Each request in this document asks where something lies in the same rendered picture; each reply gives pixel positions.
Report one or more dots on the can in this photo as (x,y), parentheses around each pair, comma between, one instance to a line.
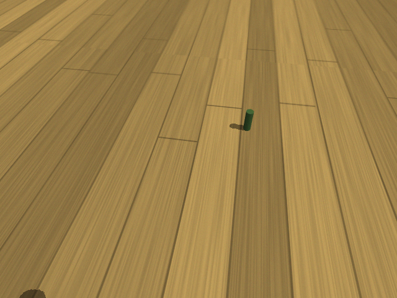
(248,119)

